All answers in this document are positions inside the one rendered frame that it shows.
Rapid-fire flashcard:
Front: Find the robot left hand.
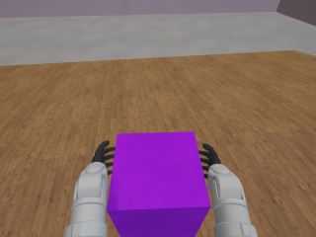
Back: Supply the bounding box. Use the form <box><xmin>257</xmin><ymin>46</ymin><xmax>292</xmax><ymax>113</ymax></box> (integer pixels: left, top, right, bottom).
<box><xmin>92</xmin><ymin>140</ymin><xmax>116</xmax><ymax>175</ymax></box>

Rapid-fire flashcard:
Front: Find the carton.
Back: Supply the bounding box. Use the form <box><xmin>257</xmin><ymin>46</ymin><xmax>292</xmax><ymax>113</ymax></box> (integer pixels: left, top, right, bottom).
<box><xmin>107</xmin><ymin>131</ymin><xmax>211</xmax><ymax>237</ymax></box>

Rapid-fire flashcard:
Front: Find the robot right forearm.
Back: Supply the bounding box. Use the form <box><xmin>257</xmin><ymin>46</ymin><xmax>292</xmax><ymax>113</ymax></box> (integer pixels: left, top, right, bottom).
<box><xmin>207</xmin><ymin>164</ymin><xmax>258</xmax><ymax>237</ymax></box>

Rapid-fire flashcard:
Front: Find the robot right hand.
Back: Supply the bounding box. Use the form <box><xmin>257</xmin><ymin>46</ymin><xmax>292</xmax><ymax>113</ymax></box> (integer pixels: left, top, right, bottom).
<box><xmin>198</xmin><ymin>143</ymin><xmax>221</xmax><ymax>179</ymax></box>

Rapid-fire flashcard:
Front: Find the robot left forearm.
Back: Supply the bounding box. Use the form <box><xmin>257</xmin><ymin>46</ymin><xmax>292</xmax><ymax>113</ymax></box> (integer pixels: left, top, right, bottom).
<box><xmin>63</xmin><ymin>162</ymin><xmax>109</xmax><ymax>237</ymax></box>

